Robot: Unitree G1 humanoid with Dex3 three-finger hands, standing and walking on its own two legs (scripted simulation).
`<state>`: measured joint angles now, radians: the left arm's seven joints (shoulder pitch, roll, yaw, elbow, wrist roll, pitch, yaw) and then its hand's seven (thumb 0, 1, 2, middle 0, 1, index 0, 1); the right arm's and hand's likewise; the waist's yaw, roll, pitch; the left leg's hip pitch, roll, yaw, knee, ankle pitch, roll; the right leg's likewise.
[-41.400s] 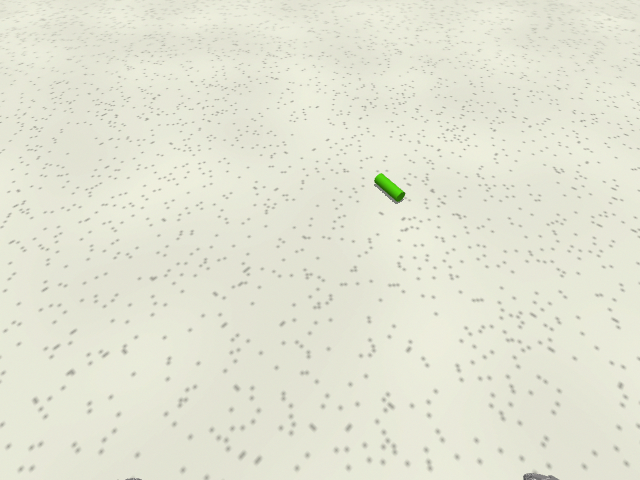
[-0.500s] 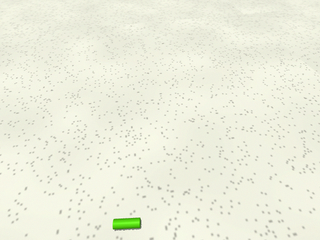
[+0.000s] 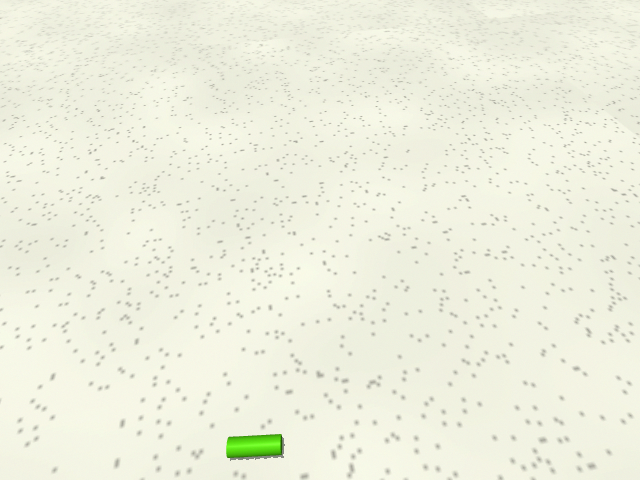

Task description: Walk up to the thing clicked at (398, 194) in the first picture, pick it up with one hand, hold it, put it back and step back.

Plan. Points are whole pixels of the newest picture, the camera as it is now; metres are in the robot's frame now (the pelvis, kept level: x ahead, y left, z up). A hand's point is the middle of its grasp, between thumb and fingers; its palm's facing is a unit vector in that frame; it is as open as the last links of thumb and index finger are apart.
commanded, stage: stand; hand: left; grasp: from above
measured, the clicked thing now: (254, 445) +0.31 +0.22 -0.75
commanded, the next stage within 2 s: step back in 0.94 s
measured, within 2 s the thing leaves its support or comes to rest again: neither
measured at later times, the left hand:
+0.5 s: hand out of the picture +0.06 +0.25 -0.16, palm faces +0.02 -0.94 -0.34, open 7.3 cm
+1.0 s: hand out of the picture +0.07 +0.25 -0.16, palm faces +0.03 -0.94 -0.34, open 7.3 cm
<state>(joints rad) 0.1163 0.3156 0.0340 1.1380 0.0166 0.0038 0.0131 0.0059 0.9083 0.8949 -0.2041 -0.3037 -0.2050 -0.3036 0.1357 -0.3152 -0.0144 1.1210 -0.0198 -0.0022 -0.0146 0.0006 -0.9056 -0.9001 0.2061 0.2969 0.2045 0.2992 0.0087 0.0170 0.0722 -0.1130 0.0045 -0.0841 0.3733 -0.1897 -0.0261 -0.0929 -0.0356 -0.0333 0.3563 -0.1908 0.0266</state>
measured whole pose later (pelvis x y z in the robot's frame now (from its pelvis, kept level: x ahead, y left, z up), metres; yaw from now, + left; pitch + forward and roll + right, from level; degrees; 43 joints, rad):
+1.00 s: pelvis +0.00 -0.01 +0.00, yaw +1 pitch -2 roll +0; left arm 0.11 0.34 0.04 1.10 0.00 0.00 0.00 0.01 0.91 0.89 -0.21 -0.30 -0.21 -0.30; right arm 0.12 -0.35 -0.02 1.10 -0.01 0.01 0.00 0.00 -0.91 -0.90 0.21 0.30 0.21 0.30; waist 0.00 0.02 0.09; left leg -0.17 0.01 -0.10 0.42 -0.21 -0.03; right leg -0.14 -0.03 -0.05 0.40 -0.21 0.01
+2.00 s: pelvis -0.20 +0.07 -0.02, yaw -2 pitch -1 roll +1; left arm 0.13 0.35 0.07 0.78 0.04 0.04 0.01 0.01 0.91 0.89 -0.21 -0.30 -0.21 -0.30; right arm 0.17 -0.42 -0.06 0.88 0.00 0.03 -0.02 0.00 -0.91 -0.90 0.21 0.30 0.20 0.30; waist 0.01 -0.01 0.16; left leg -0.31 -0.07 -0.10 0.88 -0.51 -0.02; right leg -0.38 -0.01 0.02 0.58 -0.18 -0.02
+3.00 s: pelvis -0.54 +0.05 -0.02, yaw -2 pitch -2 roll -1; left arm 0.14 0.38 0.08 0.78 0.01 0.10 0.00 0.01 0.91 0.89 -0.20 -0.30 -0.21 -0.30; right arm 0.19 -0.34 -0.03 0.86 -0.05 0.02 -0.02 0.00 -0.90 -0.90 0.21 0.30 0.21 0.30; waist 0.00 -0.04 0.15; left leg -0.31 0.01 -0.03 0.59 -0.24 0.02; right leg -0.51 0.11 0.14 1.22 -0.49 -0.01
